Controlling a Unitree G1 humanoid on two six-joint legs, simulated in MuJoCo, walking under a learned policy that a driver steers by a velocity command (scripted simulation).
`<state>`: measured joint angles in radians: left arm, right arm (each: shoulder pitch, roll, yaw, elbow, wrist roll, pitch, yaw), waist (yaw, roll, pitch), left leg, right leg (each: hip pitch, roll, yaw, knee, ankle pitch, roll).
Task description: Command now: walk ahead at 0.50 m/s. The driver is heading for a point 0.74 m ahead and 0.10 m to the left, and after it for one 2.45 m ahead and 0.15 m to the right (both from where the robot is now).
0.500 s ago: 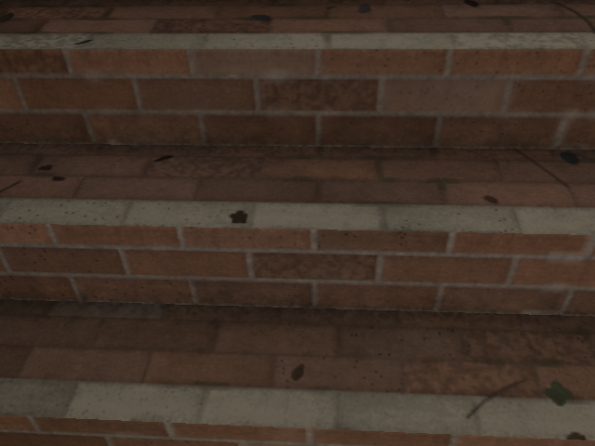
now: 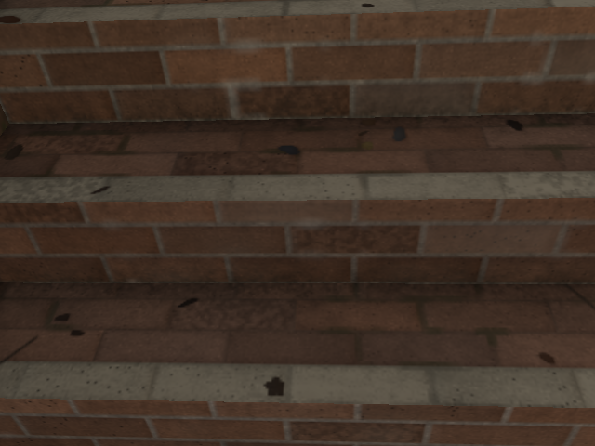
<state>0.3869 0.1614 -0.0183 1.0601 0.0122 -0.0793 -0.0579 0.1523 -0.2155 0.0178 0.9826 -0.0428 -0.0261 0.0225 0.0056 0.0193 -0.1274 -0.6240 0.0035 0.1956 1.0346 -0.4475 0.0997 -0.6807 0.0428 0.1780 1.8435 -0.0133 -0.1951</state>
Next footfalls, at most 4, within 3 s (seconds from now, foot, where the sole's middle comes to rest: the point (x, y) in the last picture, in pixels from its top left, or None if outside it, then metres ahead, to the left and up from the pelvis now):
0.38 right None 0.31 -0.11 -0.50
0.92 left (268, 343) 0.57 0.10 -0.30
1.44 right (365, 164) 0.79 -0.07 -0.10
1.96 left None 1.06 0.13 0.10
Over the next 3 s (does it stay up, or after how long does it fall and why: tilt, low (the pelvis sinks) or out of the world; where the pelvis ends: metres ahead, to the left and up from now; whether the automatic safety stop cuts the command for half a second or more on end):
stays up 1.36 0.03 1.10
